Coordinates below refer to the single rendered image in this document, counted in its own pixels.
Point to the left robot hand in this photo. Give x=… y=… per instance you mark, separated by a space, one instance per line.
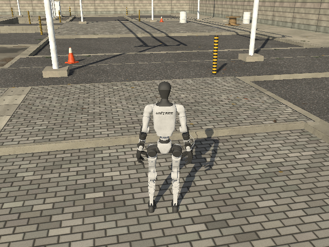
x=139 y=157

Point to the right robot hand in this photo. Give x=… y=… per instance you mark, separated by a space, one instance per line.
x=189 y=158

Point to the left robot thigh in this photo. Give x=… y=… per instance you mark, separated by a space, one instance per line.
x=152 y=157

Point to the robot right forearm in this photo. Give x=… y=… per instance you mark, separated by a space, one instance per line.
x=186 y=139

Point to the robot left upper arm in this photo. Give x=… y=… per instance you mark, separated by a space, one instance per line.
x=146 y=117

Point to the robot left forearm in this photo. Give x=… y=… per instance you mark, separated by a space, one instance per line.
x=142 y=138

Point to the robot right upper arm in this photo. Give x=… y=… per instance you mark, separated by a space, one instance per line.
x=182 y=117

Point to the robot right foot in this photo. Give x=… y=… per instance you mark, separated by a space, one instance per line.
x=174 y=208

